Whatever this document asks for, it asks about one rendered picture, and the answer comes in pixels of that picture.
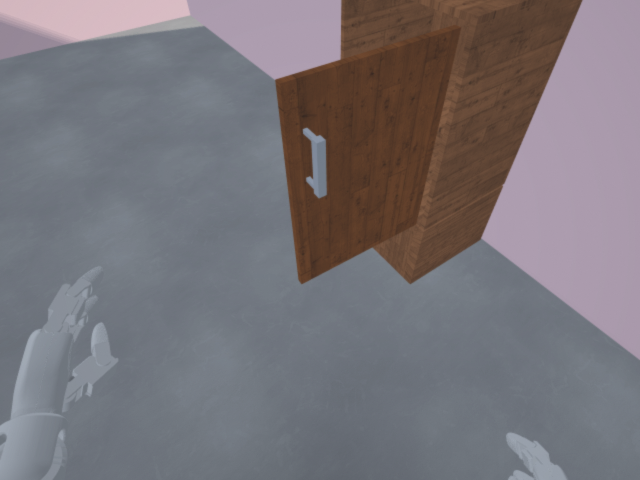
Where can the robot left forearm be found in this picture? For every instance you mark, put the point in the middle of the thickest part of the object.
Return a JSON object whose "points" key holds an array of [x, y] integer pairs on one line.
{"points": [[32, 447]]}

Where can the cupboard door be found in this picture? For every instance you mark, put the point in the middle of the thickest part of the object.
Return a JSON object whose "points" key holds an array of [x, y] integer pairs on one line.
{"points": [[379, 112]]}

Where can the robot left hand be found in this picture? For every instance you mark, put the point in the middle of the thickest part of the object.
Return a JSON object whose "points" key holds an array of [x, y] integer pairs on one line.
{"points": [[42, 383]]}

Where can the robot right hand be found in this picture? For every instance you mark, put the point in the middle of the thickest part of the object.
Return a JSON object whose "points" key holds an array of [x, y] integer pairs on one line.
{"points": [[535, 458]]}

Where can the handle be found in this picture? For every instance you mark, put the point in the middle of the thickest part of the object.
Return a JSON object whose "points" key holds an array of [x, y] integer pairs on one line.
{"points": [[319, 181]]}

